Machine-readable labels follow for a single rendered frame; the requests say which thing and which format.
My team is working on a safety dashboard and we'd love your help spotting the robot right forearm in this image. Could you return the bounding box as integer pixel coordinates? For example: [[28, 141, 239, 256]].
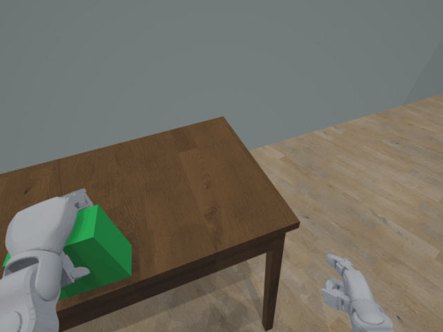
[[350, 299, 395, 332]]

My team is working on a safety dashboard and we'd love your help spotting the right robot hand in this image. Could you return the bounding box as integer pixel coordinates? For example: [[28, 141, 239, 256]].
[[322, 254, 374, 315]]

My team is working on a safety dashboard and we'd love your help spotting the left robot hand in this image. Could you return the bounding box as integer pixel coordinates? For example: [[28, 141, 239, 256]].
[[6, 188, 93, 288]]

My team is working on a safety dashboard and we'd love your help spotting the sponge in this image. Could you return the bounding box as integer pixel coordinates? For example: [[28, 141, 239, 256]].
[[2, 204, 132, 301]]

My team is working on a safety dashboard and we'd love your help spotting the table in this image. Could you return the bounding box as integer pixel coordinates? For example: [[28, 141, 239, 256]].
[[0, 116, 300, 332]]

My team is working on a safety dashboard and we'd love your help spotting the robot left forearm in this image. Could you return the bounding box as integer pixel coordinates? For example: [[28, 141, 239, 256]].
[[0, 250, 63, 332]]

